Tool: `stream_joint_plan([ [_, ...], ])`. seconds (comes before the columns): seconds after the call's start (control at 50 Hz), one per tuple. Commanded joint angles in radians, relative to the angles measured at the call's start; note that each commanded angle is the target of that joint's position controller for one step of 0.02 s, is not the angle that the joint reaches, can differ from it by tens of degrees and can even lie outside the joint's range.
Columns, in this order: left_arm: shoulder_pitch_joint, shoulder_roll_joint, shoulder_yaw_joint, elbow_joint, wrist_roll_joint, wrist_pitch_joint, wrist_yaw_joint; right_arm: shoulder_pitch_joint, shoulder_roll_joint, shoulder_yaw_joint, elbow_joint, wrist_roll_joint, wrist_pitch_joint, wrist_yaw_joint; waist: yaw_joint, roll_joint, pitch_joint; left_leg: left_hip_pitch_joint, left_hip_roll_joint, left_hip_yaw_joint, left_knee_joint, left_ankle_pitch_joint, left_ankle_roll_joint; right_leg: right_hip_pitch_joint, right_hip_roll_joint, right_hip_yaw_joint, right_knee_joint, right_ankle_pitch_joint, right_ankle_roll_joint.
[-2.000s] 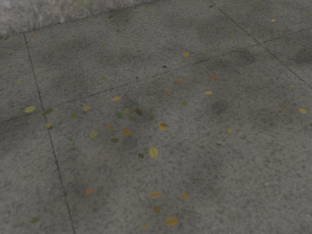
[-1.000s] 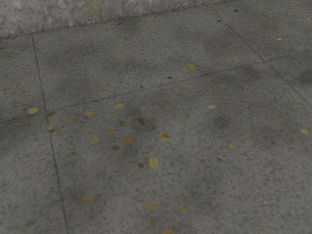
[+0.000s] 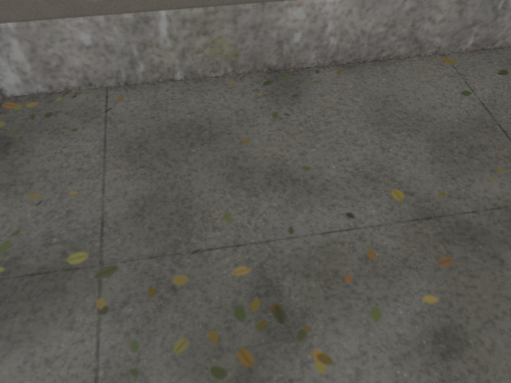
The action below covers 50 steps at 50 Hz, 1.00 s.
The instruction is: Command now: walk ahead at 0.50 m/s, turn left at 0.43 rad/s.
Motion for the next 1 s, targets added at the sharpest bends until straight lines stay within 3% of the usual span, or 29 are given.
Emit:
stream_joint_plan([
  [0.02,0.033,0.164,0.032,-0.026,-0.009,0.012,0.008,-0.144,-0.034,0.004,-0.121,0.001,-0.011,0.025,0.015,-0.053,0.117,-0.053,-0.010,0.035,-0.065,-0.056,0.020,0.020,-0.329,0.049,-0.012,0.410,-0.121],
  [0.08,-0.002,0.204,0.044,-0.049,-0.012,0.039,0.016,-0.105,-0.074,-0.013,-0.158,0.001,-0.009,0.046,-0.033,-0.109,0.057,0.078,-0.083,0.125,-0.078,-0.231,0.065,0.079,-0.345,0.002,0.166,0.841,-0.088],
  [0.1,-0.015,0.216,0.048,-0.059,-0.009,0.050,0.022,-0.010,-0.107,-0.032,-0.146,0.003,-0.007,0.048,-0.087,-0.131,-0.004,0.209,-0.127,0.152,-0.078,-0.270,0.088,0.068,-0.336,-0.016,0.309,1.000,-0.075],
  [0.12,-0.031,0.214,0.045,-0.072,-0.009,0.057,0.026,0.156,-0.163,-0.064,-0.109,0.007,-0.006,0.042,-0.172,-0.119,-0.090,0.443,-0.169,0.149,-0.140,-0.222,0.125,-0.014,-0.298,-0.041,0.528,1.007,-0.045],
  [0.14,-0.018,0.188,0.032,-0.104,0.006,0.046,0.026,0.319,-0.268,-0.100,-0.081,0.004,0.003,0.019,-0.221,0.013,-0.209,0.776,-0.009,-0.120,-0.154,-0.191,0.197,-0.283,-0.247,-0.051,0.860,0.684,-0.002],
  [0.16,0.052,0.049,-0.011,-0.146,0.014,0.005,0.005,0.285,-0.326,-0.106,-0.108,0.009,0.000,0.014,-0.118,0.239,-0.318,1.098,0.240,-0.739,-0.320,-0.324,0.407,-0.724,0.007,0.068,1.239,-0.224,0.060],
  [0.18,-0.040,0.146,0.010,-0.163,-0.018,-0.046,-0.017,0.327,-0.246,-0.080,-0.107,-0.007,-0.002,0.012,-0.178,0.131,-0.380,1.141,0.239,-0.789,-0.395,-0.331,0.381,-0.829,-0.035,0.283,1.299,-0.255,0.025],
  [0.2,-0.126,0.170,0.017,-0.197,-0.050,-0.066,-0.024,0.293,-0.191,-0.068,-0.108,-0.015,-0.008,0.005,-0.175,0.095,-0.256,1.051,0.197,-0.615,-0.382,-0.264,0.326,-0.884,-0.083,0.277,1.275,-0.191,0.000],
  [0.22,-0.152,0.156,0.014,-0.202,-0.039,-0.071,-0.019,0.218,-0.165,-0.059,-0.123,-0.011,-0.014,0.007,-0.125,-0.032,-0.150,0.873,0.151,-0.478,-0.394,-0.148,0.292,-0.852,-0.131,0.268,1.168,-0.117,-0.004],
  [0.24,-0.151,0.168,0.027,-0.189,-0.022,-0.059,-0.009,0.138,-0.129,-0.047,-0.146,-0.015,-0.017,0.005,-0.083,-0.065,-0.099,0.731,0.123,-0.371,-0.400,0.018,0.258,-0.776,-0.168,0.254,1.075,-0.086,0.005],
  [0.26,-0.128,0.169,0.032,-0.185,-0.017,-0.039,-0.007,0.097,-0.113,-0.038,-0.165,-0.025,-0.016,0.003,-0.050,-0.056,-0.067,0.622,0.104,-0.311,-0.413,0.155,0.250,-0.702,-0.182,0.249,1.047,-0.083,0.018],
  [0.3,-0.094,0.136,0.031,-0.188,-0.003,-0.007,-0.002,0.096,-0.131,-0.039,-0.164,-0.026,-0.018,-0.002,-0.019,-0.047,-0.052,0.513,0.085,-0.226,-0.421,0.366,0.249,-0.636,-0.180,0.225,0.962,-0.072,0.051],
  [0.38,-0.172,0.091,0.015,-0.216,0.010,0.010,0.006,0.126,-0.163,-0.045,-0.150,-0.016,-0.006,-0.027,-0.037,0.016,-0.059,0.455,0.003,-0.070,-0.408,0.466,0.194,-0.579,-0.131,0.176,0.651,0.167,0.080],
  [0.46,-0.270,0.107,0.014,-0.240,0.001,0.004,-0.009,0.173,-0.157,-0.038,-0.123,-0.016,0.009,-0.037,-0.093,0.052,-0.082,0.520,0.010,-0.081,-0.384,0.314,0.149,-0.515,-0.092,0.182,0.440,0.382,0.064],
  [0.52,-0.279,0.140,0.025,-0.245,0.013,-0.002,-0.018,0.161,-0.140,-0.030,-0.104,-0.020,0.013,-0.039,-0.083,0.062,-0.067,0.592,0.052,-0.142,-0.317,0.261,0.140,-0.516,-0.091,0.206,0.370,0.313,0.029],
  [0.56,-0.212,0.154,0.034,-0.220,0.024,-0.012,-0.020,0.142,-0.124,-0.023,-0.096,-0.015,0.017,-0.042,-0.037,0.049,-0.074,0.610,0.027,-0.152,-0.218,0.215,0.105,-0.421,-0.082,0.195,0.252,0.391,-0.008],
  [0.58,-0.181,0.193,0.042,-0.212,0.035,-0.016,-0.015,0.173,-0.112,-0.020,-0.098,-0.026,0.013,-0.042,-0.043,-0.001,-0.111,0.578,-0.035,-0.130,-0.136,0.139,0.062,-0.295,-0.141,0.247,0.248,0.721,-0.037],
  [0.6,-0.171,0.230,0.044,-0.218,0.049,-0.014,-0.010,0.276,-0.085,-0.012,-0.090,-0.039,0.005,-0.040,-0.097,-0.117,-0.192,0.443,-0.111,-0.108,-0.012,-0.129,0.015,-0.076,-0.270,0.358,0.329,1.037,-0.132],
  [0.62,-0.135,0.157,0.028,-0.206,0.040,0.004,-0.006,0.342,-0.065,-0.001,-0.064,-0.030,0.007,-0.043,-0.075,-0.233,-0.292,0.357,-0.146,-0.082,0.138,-0.464,-0.041,0.036,-0.385,0.482,0.331,1.062,-0.265],
  [0.64,-0.115,0.098,0.011,-0.196,0.016,0.019,-0.010,0.281,-0.114,-0.009,-0.075,-0.022,0.024,-0.042,-0.041,-0.245,-0.283,0.298,-0.140,-0.079,0.238,-0.768,-0.074,0.007,-0.426,0.575,0.268,0.909,-0.302],
  [0.68,-0.170,0.113,0.007,-0.198,0.005,0.040,-0.014,0.199,-0.136,-0.022,-0.087,-0.008,0.074,-0.053,-0.044,-0.143,-0.182,0.242,-0.092,-0.087,0.317,-0.768,-0.101,-0.125,-0.396,0.590,0.185,0.433,-0.249],
  [0.72,-0.281,0.139,0.013,-0.217,0.014,0.056,-0.010,0.192,-0.119,-0.023,-0.079,-0.013,0.108,-0.062,-0.079,-0.157,-0.090,0.307,-0.057,-0.065,0.199,-0.668,-0.105,-0.310,-0.329,0.505,0.106,0.137,-0.180],
  [0.78,-0.315,0.132,0.017,-0.208,0.014,0.079,-0.001,0.241,-0.068,-0.015,-0.029,-0.020,0.103,-0.065,-0.100,-0.185,-0.081,0.496,-0.088,0.008,-0.045,-0.452,-0.088,-0.425,-0.231,0.363,0.089,0.017,-0.129],
  [0.82,-0.286,0.115,0.012,-0.186,-0.002,0.082,0.003,0.261,-0.065,-0.018,-0.003,-0.030,0.098,-0.060,-0.105,-0.168,-0.087,0.583,-0.106,0.040,-0.180,-0.324,-0.062,-0.444,-0.203,0.325,0.104,-0.114,-0.092],
  [0.84,-0.265,0.097,0.006,-0.173,-0.003,0.079,0.002,0.241,-0.079,-0.018,-0.012,-0.044,0.097,-0.059,-0.096,-0.137,-0.068,0.589,-0.073,0.004,-0.216,-0.302,-0.042,-0.462,-0.187,0.316,0.113,-0.196,-0.050],
  [0.86,-0.256,0.094,0.004,-0.166,0.003,0.077,0.000,0.213,-0.109,-0.019,-0.032,-0.049,0.096,-0.062,-0.074,-0.093,-0.031,0.552,-0.013,-0.059,-0.268,-0.351,-0.012,-0.473,-0.163,0.296,0.149,-0.227,-0.015],
  [0.88,-0.250,0.091,0.009,-0.171,0.003,0.076,-0.001,0.196,-0.144,-0.028,-0.016,-0.040,0.089,-0.061,-0.032,0.026,0.013,0.395,-0.020,-0.070,-0.282,-0.542,0.013,-0.390,-0.101,0.221,0.179,-0.154,0.010],
  [0.92,-0.260,0.091,0.011,-0.156,0.007,0.074,0.005,0.162,-0.086,-0.014,-0.012,-0.041,0.061,-0.058,-0.031,0.042,0.031,0.306,-0.028,-0.067,-0.334,-0.580,-0.012,-0.278,-0.098,0.211,0.254,-0.009,0.010],
  [1.0,-0.232,0.085,0.013,-0.115,0.001,0.077,0.009,0.200,-0.088,-0.014,0.014,-0.029,0.030,-0.057,-0.041,0.008,0.007,0.380,-0.042,-0.044,-0.291,-0.374,-0.036,-0.263,-0.101,0.209,0.295,0.173,-0.014],
])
